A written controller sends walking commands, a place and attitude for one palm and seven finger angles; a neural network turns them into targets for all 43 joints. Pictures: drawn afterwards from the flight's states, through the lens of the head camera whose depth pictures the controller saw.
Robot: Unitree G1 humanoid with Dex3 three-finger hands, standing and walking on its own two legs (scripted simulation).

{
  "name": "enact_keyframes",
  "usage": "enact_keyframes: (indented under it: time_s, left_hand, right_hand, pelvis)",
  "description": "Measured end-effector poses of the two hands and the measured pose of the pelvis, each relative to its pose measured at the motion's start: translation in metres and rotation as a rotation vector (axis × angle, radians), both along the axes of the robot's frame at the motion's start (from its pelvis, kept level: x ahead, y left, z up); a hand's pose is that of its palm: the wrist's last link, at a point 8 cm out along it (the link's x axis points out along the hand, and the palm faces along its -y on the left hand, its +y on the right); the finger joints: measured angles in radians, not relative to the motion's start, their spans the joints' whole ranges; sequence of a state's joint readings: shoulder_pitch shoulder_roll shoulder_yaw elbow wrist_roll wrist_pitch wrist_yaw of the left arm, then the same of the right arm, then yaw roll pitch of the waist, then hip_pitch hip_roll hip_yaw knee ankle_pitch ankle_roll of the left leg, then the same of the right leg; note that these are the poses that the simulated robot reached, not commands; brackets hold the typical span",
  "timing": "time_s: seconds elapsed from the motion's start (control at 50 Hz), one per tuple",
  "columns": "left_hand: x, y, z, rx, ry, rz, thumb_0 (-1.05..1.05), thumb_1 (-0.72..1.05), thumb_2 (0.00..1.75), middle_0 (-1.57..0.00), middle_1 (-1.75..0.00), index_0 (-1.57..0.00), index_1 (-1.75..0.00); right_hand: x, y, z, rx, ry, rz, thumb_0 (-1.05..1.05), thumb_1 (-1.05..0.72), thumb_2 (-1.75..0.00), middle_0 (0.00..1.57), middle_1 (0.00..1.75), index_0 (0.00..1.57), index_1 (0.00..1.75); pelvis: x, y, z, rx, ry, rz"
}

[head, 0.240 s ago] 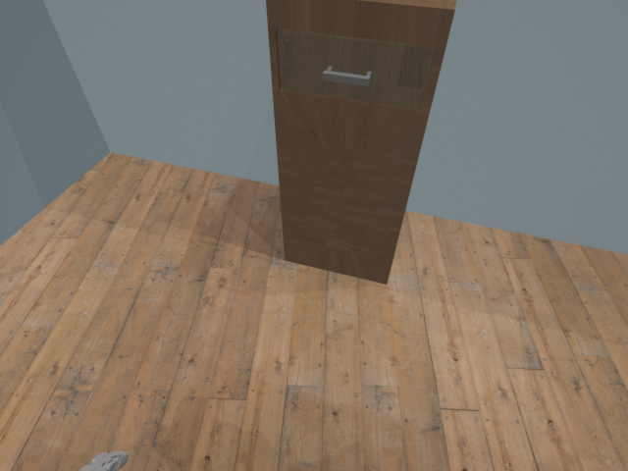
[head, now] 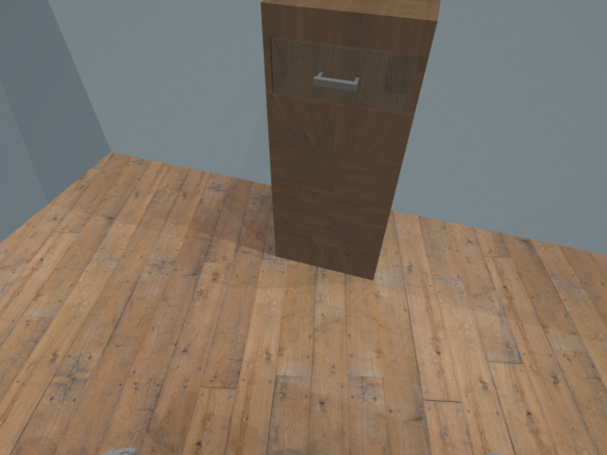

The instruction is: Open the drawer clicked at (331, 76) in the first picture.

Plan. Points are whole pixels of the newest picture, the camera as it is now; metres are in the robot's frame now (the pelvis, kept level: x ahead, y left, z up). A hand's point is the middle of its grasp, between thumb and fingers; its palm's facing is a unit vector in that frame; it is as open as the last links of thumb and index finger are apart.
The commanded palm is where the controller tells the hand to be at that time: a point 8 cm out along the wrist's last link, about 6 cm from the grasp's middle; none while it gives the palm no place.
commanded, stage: stand and wait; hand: left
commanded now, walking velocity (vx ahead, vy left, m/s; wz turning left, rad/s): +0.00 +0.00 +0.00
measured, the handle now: (336, 80) +1.00 -0.03 +0.06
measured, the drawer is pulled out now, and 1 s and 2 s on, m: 0.00 0.00 0.00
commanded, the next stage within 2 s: look at it before walking up in 0.58 s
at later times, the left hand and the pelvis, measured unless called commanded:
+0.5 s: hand out of the picture +0.04 +0.24 -0.15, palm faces -0.02 -0.94 -0.34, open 7.4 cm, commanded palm none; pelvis -0.02 -0.01 +0.00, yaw +0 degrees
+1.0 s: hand out of the picture +0.07 +0.24 -0.15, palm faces -0.03 -0.94 -0.33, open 7.3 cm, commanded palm none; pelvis -0.01 -0.01 +0.01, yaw +0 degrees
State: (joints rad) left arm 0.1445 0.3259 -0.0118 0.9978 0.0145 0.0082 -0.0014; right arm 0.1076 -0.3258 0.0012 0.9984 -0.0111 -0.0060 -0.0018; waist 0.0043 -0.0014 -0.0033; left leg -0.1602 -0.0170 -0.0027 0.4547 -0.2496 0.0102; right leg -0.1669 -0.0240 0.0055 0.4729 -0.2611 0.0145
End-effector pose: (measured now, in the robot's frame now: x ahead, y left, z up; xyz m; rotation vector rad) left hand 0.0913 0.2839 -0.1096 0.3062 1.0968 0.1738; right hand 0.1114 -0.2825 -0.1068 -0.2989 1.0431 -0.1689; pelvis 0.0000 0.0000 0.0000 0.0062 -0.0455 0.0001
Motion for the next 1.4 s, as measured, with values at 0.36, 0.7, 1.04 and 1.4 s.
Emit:
enact_keyframes:
  time_s: [0.36,0.7,1.04,1.4]
  left_hand:
    - [-0.058,0.000,-0.008,0.006,0.145,0.044,0.00,0.91,0.90,-0.20,-0.30,-0.20,-0.30]
    - [-0.043,-0.004,-0.006,0.005,0.112,0.028,0.00,0.91,0.90,-0.20,-0.30,-0.20,-0.30]
    - [-0.032,-0.003,-0.005,0.004,0.109,0.023,0.00,0.91,0.90,-0.20,-0.30,-0.20,-0.30]
    - [-0.028,-0.001,-0.003,0.011,0.121,0.029,0.00,0.91,0.90,-0.20,-0.30,-0.20,-0.30]
  right_hand:
    - [-0.070,-0.020,-0.010,-0.019,0.179,-0.058,0.00,-0.90,-0.90,0.20,0.30,0.20,0.30]
    - [-0.070,-0.017,-0.012,-0.001,0.177,-0.065,0.00,-0.90,-0.90,0.20,0.30,0.20,0.30]
    - [-0.049,-0.019,-0.007,-0.014,0.152,-0.054,0.00,-0.90,-0.90,0.20,0.30,0.20,0.30]
    - [-0.040,-0.018,-0.007,-0.014,0.150,-0.051,0.00,-0.90,-0.90,0.20,0.30,0.20,0.30]
  pelvis:
    - [-0.016,-0.007,0.003,-0.003,0.001,0.003]
    - [-0.016,-0.009,0.004,-0.003,0.005,-0.001]
    - [-0.008,-0.009,0.006,-0.004,0.012,-0.002]
    - [-0.001,-0.009,0.006,-0.003,0.012,-0.010]
